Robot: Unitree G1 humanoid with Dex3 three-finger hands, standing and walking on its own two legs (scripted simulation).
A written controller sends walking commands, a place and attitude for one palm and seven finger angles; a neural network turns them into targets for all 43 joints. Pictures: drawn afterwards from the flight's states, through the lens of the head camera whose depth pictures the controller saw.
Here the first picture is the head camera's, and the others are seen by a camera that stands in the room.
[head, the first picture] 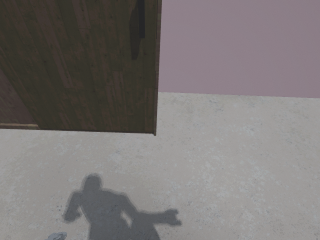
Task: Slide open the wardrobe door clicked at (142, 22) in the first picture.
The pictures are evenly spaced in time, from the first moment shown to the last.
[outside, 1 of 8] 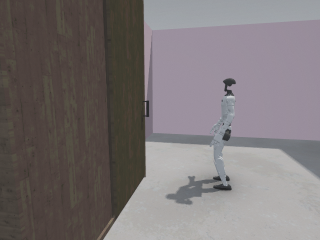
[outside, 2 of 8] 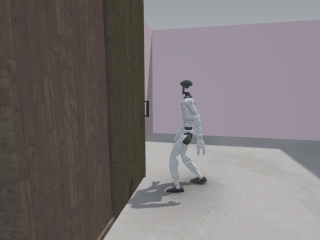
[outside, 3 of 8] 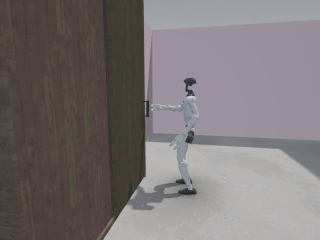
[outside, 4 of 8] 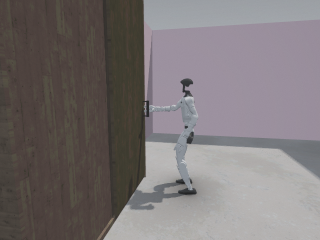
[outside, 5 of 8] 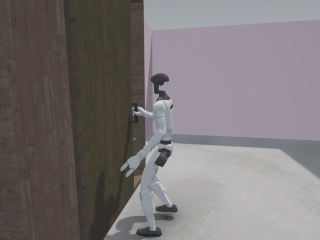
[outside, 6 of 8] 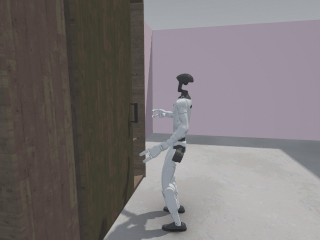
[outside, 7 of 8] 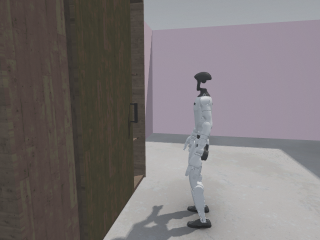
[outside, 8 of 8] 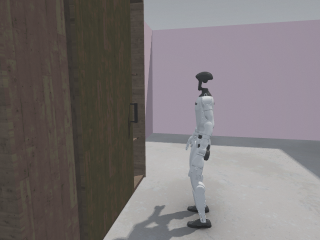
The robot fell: no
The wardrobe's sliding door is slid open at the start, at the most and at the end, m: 0.00 0.45 0.44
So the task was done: yes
